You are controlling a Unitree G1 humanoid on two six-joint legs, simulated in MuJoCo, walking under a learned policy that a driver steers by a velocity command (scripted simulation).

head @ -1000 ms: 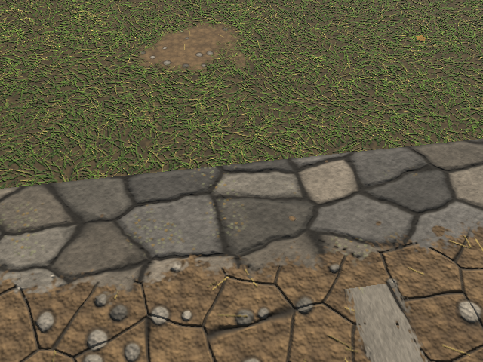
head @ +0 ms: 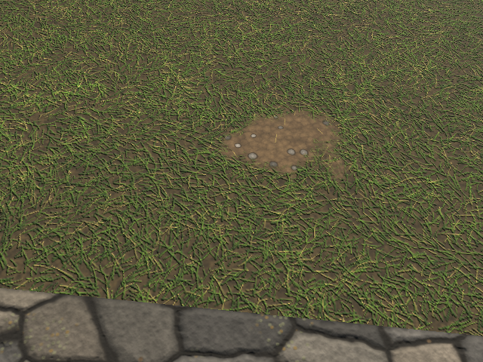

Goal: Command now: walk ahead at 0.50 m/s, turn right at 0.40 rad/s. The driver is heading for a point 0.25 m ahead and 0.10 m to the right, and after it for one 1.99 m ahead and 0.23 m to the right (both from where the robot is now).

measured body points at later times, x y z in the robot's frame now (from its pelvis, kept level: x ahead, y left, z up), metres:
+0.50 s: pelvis +0.18 -0.05 -0.01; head +0.23 -0.08 +0.43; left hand +0.41 +0.17 -0.10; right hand +0.25 -0.36 -0.12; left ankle +0.19 +0.11 -0.66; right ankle +0.25 -0.15 -0.74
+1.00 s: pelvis +0.23 -0.04 -0.01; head +0.25 -0.04 +0.44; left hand +0.43 +0.21 -0.11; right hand +0.31 -0.34 -0.12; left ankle +0.27 +0.09 -0.74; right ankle +0.23 -0.14 -0.74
